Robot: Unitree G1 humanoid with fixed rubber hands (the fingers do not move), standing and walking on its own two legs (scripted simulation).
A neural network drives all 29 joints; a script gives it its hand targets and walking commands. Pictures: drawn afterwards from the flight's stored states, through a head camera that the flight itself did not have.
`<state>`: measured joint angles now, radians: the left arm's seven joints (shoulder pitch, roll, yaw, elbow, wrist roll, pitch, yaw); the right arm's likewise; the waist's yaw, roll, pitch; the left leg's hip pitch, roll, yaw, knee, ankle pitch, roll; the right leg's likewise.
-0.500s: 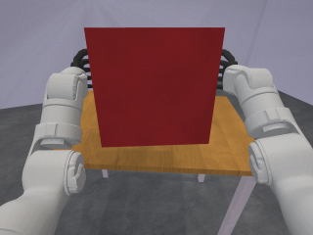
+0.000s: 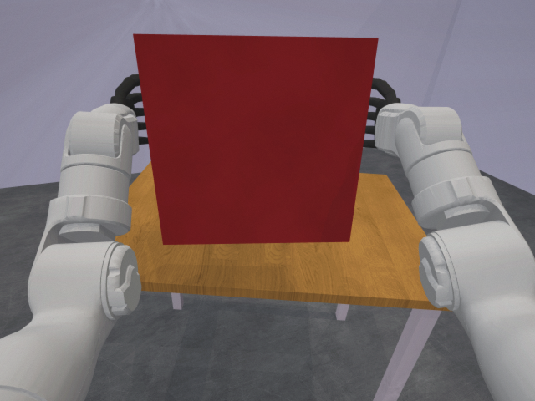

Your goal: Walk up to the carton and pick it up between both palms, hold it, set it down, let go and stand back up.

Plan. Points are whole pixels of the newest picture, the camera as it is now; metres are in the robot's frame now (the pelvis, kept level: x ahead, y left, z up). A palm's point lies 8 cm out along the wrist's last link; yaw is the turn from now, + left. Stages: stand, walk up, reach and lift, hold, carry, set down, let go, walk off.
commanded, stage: hold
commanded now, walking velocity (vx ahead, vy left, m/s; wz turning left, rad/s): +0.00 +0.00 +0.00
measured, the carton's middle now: (255, 131) +0.45 +0.01 +0.30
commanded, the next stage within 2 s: none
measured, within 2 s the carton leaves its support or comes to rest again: neither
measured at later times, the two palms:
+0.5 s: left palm (140, 123) +0.36 +0.17 +0.33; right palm (395, 142) +0.36 -0.18 +0.32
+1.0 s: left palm (136, 132) +0.37 +0.19 +0.31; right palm (392, 128) +0.36 -0.17 +0.34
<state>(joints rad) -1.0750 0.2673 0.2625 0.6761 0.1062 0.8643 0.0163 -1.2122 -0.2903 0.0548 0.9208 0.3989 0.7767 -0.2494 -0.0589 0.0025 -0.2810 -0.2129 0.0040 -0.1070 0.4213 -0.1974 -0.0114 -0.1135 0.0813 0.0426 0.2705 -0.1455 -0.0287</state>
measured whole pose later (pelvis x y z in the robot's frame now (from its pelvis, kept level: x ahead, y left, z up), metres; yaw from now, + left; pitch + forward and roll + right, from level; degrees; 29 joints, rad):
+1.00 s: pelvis +0.00 +0.00 +0.00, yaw +0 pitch +0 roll -2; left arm -1.01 0.24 0.23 0.61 0.07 0.86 0.07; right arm -1.20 -0.32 0.09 0.92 0.44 0.75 -0.24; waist -0.07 0.01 -0.29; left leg -0.23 0.00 -0.10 0.42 -0.19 -0.01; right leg -0.13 0.08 0.05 0.27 -0.14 -0.03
